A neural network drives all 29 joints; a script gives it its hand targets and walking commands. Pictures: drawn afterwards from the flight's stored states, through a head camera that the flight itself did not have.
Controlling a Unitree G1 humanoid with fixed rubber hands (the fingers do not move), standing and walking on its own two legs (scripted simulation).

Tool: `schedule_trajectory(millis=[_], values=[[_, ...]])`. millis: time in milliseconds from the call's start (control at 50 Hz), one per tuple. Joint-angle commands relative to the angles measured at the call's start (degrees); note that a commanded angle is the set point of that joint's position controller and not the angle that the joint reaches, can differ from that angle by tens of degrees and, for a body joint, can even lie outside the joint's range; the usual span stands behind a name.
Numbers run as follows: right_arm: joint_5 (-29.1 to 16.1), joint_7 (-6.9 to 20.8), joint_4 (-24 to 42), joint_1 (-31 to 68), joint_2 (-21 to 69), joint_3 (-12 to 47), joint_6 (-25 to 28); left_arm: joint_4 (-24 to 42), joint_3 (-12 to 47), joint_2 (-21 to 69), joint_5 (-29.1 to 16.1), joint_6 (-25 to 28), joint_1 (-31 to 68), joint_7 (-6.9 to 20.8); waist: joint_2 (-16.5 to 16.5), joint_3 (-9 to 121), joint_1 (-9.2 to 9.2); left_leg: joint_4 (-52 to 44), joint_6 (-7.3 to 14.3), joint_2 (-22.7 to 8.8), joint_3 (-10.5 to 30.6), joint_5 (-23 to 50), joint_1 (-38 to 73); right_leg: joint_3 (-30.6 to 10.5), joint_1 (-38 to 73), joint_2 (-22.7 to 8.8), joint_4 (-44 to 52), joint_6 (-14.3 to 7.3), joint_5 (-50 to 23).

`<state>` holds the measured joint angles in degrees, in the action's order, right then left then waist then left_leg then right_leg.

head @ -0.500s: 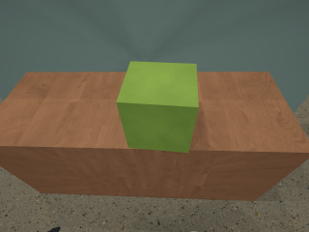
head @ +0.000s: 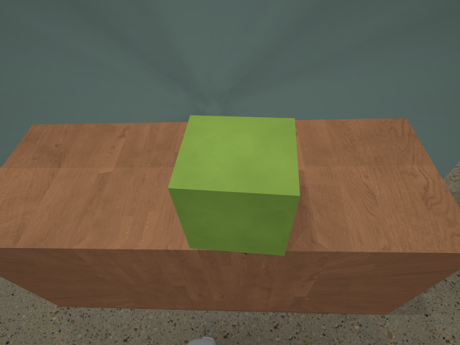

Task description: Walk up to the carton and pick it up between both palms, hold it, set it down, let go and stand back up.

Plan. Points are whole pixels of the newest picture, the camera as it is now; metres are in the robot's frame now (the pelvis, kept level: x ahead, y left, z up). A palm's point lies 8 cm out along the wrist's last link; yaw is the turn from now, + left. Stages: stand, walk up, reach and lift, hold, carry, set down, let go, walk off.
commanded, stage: walk up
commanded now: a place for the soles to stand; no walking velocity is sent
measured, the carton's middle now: (238, 187) +0.46 +0.02 -0.05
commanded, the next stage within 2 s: none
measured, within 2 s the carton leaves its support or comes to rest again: neither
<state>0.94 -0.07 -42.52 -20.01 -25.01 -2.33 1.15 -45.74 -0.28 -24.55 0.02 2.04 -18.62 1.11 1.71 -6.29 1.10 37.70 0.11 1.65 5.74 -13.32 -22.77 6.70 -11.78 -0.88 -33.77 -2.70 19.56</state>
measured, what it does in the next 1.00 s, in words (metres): steps on the spot: left foot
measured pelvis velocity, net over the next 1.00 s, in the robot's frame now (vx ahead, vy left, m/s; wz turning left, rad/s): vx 0.02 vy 0.03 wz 0.03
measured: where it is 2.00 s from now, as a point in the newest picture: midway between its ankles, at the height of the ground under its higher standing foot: outside the picture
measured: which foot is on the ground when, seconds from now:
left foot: up 0.00-0.02, down 0.04-1.00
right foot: down 0.00-1.00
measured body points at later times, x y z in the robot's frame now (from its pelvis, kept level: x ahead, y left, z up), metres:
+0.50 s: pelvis +0.00 +0.03 +0.00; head +0.03 +0.02 +0.44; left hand +0.07 +0.35 -0.11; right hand +0.11 -0.29 -0.11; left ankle +0.05 +0.16 -0.73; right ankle -0.02 -0.07 -0.73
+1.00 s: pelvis +0.02 +0.03 -0.01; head +0.05 +0.03 +0.44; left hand +0.11 +0.36 -0.11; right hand +0.13 -0.28 -0.11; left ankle +0.06 +0.17 -0.73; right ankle -0.01 -0.06 -0.72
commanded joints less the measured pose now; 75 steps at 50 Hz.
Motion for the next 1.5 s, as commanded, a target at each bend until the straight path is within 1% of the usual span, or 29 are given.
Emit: schedule_trajectory(millis=[0,20,60,200,240,280,420,460,500,540,620,660,700,780,840,880,920,940,1020,1060,1100,1200,1240,1280,1300,1340,1400,1440,1480], values=[[0.94,-1.53,0.22,-3.15,-12.25,-3.66,1.71,5.22,-4.07,-8.64,-0.66,-0.34,3.29,-1.39,3.50,5.39,-1.61,-9.64,6.52,-6.69,8.18,12.72,10.21,-2.28,-7.61,-6.00,-10.97,-1.90,-9.00],[1.08,-1.63,1.87,0.31,-14.47,-3.69,1.63,4.57,-4.06,-7.60,-1.02,-1.25,2.15,-1.27,8.72,4.04,0.21,-15.87,11.58,-15.08,24.97,4.11,3.82,-2.45,-8.77,0.21,-15.29,0.73,12.67],[0.83,-1.51,2.81,4.54,-15.92,-3.97,1.00,2.21,-4.79,-10.27,-0.79,-2.66,1.67,-1.27,8.38,-1.44,0.22,-24.66,14.83,-15.93,30.32,-23.36,-8.82,-7.93,-5.62,0.50,-20.26,1.00,19.18],[0.18,-0.32,1.95,5.04,-11.17,-2.12,-0.87,-2.05,-5.71,-9.57,0.78,-1.16,0.01,-0.81,6.80,8.84,1.08,-16.75,5.04,-6.08,15.44,-11.23,-0.99,-4.86,9.95,1.42,10.08,-0.51,2.63],[-0.79,-0.26,2.31,7.92,-7.19,-0.70,-0.67,-1.18,-6.53,-13.79,1.89,-0.41,1.86,-1.47,-5.95,8.01,2.73,-3.00,0.94,1.68,4.80,-10.38,-10.52,-20.76,13.01,-13.09,16.95,-4.76,11.20],[-0.11,-0.51,0.81,6.98,-10.02,-1.82,-0.49,0.87,-5.97,-14.03,1.53,0.39,8.65,-1.59,-3.03,0.53,0.44,7.37,0.96,-0.93,1.28,-11.70,-6.77,-24.79,-0.01,-21.77,20.06,-7.80,9.42],[-0.19,-0.62,-1.36,1.47,-8.20,-1.45,1.94,0.61,-5.02,-11.93,0.39,-0.34,5.90,-0.47,-9.29,6.81,-0.87,-7.02,2.50,1.31,-6.99,2.17,6.42,-5.37,4.85,-9.93,0.59,-4.01,-22.07],[0.23,-1.42,-1.40,0.69,-11.30,-2.43,2.31,1.71,-4.50,-10.40,0.13,-0.98,6.21,-0.47,-3.73,8.75,-1.26,-7.31,4.63,-3.21,2.13,10.16,12.15,-3.57,-1.00,-7.03,-4.67,-1.54,-13.33],[-0.03,-1.61,-0.59,0.11,-17.07,-3.72,2.28,2.39,-4.60,-9.73,-0.28,-2.00,7.04,-0.54,6.37,8.08,-1.24,-13.87,13.83,-15.18,27.09,1.55,10.69,-4.71,-9.07,1.05,-12.98,0.95,13.48],[0.33,-1.66,-0.56,0.28,-17.30,-3.97,1.95,2.16,-4.93,-10.41,0.23,-2.16,8.80,-0.50,6.06,1.22,-1.83,-18.55,15.85,-16.39,30.10,-8.51,7.21,-8.18,-13.36,-0.19,-14.46,0.15,19.75],[-0.38,-1.29,0.64,7.09,-12.86,-2.25,1.20,-1.69,-5.16,-8.72,0.37,-0.41,3.03,-0.30,5.44,4.63,2.64,-10.94,9.00,-9.38,16.77,4.31,1.66,-6.47,2.01,-0.30,7.05,-0.97,2.63],[-1.53,-1.06,1.66,8.08,-6.26,0.10,1.29,-2.41,-6.10,-13.81,1.74,0.74,1.16,-1.00,-8.07,7.48,3.49,4.35,1.88,-0.07,2.45,2.67,-7.82,-21.52,13.60,-14.21,16.85,-4.59,-2.05],[-0.83,-1.57,0.25,6.86,-10.78,-1.26,0.89,-0.66,-5.91,-15.01,1.42,0.93,7.05,-0.77,-5.43,3.41,1.22,10.92,0.95,-1.09,-1.36,-18.60,-7.11,-24.14,5.92,-22.66,16.16,-10.35,-7.66],[-1.23,-1.07,-0.47,3.69,-8.85,-1.08,1.65,-0.03,-4.99,-11.94,0.56,0.50,6.66,-0.82,-10.79,2.92,0.00,3.61,2.00,-0.91,-6.61,-8.27,-2.08,-8.80,8.23,-13.21,5.71,-5.96,-36.47],[-0.70,-1.41,-1.03,0.73,-8.15,-1.33,2.04,1.09,-5.43,-12.45,0.04,-0.96,6.91,-0.50,-11.32,6.83,-0.91,-5.14,2.39,1.38,-9.71,1.78,4.57,-4.55,7.69,-10.46,-1.89,-4.30,-35.14],[0.02,-2.13,-1.76,-1.45,-11.02,-2.34,2.50,2.55,-4.75,-10.83,-0.30,-1.30,8.74,-0.62,-5.60,8.78,-2.40,-6.59,4.00,-1.49,-2.43,13.75,12.64,-3.22,0.56,-7.95,-7.41,-1.75,-27.00],[-0.05,-2.49,-0.30,0.62,-16.01,-2.97,2.57,2.82,-4.62,-9.17,-0.86,-2.33,9.25,-0.84,5.46,8.15,-1.38,-10.71,14.65,-16.01,24.59,16.98,10.07,-4.18,-7.87,0.66,-15.62,1.91,7.00],[-0.08,-2.30,-0.49,0.60,-17.18,-3.43,2.30,2.62,-4.78,-9.91,-0.62,-2.75,10.30,-0.97,6.74,5.80,-1.86,-14.63,16.92,-17.95,27.54,8.16,6.62,-6.83,-7.98,0.24,-17.19,1.14,19.31],[-0.27,-1.98,0.38,8.72,-14.04,-2.12,1.18,-1.25,-5.19,-9.06,0.21,-1.16,5.14,-0.29,6.13,2.02,2.80,-11.39,9.87,-10.20,17.53,2.34,-1.93,-6.25,1.28,-0.75,4.81,-0.76,4.49],[-1.30,-1.60,1.21,8.49,-7.51,0.03,1.27,-2.45,-6.25,-14.08,1.58,0.05,1.79,-0.85,-7.37,6.40,3.78,4.43,2.39,-0.85,3.40,1.56,-9.11,-21.02,12.24,-13.43,15.89,-4.44,0.98],[-0.61,-1.99,-0.16,7.41,-11.36,-1.35,0.75,-0.66,-6.13,-15.63,1.55,0.38,8.01,-0.59,-5.72,2.23,1.40,11.83,1.07,-1.27,-1.15,-19.08,-7.24,-25.07,3.01,-22.87,17.10,-10.29,-1.48],[-0.92,-1.41,-1.54,2.33,-8.78,-1.12,2.07,0.34,-5.12,-12.16,0.41,-0.35,8.66,-0.53,-10.70,4.91,-0.59,-1.20,2.05,0.24,-8.17,-3.46,1.60,-6.42,7.24,-11.31,1.34,-5.15,-35.77],[-0.33,-1.78,-2.02,0.31,-9.14,-1.54,2.33,1.20,-5.12,-11.92,-0.08,-1.16,8.83,-0.39,-9.53,7.76,-1.38,-6.32,2.58,0.41,-7.03,7.11,7.61,-4.65,5.05,-9.94,-3.16,-3.40,-31.28],[0.22,-2.52,-1.62,0.44,-13.54,-2.47,2.68,2.64,-4.64,-10.21,-0.48,-1.46,10.52,-0.63,0.04,9.34,-1.79,-6.43,6.39,-7.78,8.28,20.20,12.44,-2.55,-2.95,-5.51,-9.36,0.26,-18.34],[0.00,-2.57,-0.85,2.01,-15.26,-2.51,2.75,2.41,-4.68,-9.66,-0.83,-2.16,10.36,-0.72,3.53,8.69,-0.92,-8.25,12.49,-13.80,19.91,19.73,9.19,-4.18,-5.22,-1.12,-12.41,1.66,-0.84],[-0.03,-2.27,-1.05,3.60,-16.66,-2.82,2.18,1.67,-4.59,-9.18,-0.46,-2.50,10.62,-0.78,6.95,4.08,-0.25,-13.79,15.36,-16.03,24.42,7.06,4.53,-6.53,-6.02,-0.02,-9.68,0.33,17.07],[-0.75,-1.89,0.25,9.99,-11.97,-1.07,1.40,-1.68,-5.40,-10.95,0.65,-0.90,5.95,-0.56,1.32,2.05,3.42,-7.08,7.02,-7.86,13.32,4.12,-5.88,-10.29,5.32,-4.16,7.91,-2.04,4.01],[-1.02,-1.88,0.08,8.64,-9.02,-0.25,1.24,-1.51,-5.95,-15.21,1.24,0.08,6.25,-0.58,-7.41,3.25,2.36,5.20,1.60,0.54,-1.80,-6.38,-8.05,-22.72,7.26,-18.08,16.58,-7.79,-1.04],[-0.76,-1.71,-0.82,6.20,-10.76,-1.10,1.25,-0.45,-5.48,-14.34,1.15,0.28,9.89,-0.31,-5.78,2.21,-0.02,8.87,1.33,-1.72,-3.13,-18.67,-2.74,-20.01,1.80,-20.63,12.87,-10.73,-11.26]])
